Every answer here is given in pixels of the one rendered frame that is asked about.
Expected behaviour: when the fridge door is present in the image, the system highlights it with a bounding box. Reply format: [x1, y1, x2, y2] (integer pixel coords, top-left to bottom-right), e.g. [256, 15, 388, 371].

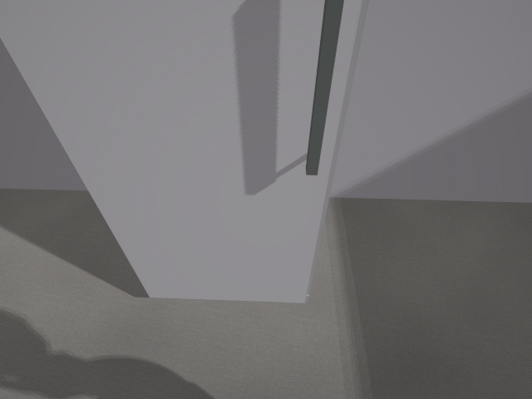
[0, 0, 362, 303]

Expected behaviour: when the handle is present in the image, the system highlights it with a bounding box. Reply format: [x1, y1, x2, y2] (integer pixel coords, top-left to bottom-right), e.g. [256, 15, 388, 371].
[306, 0, 344, 175]

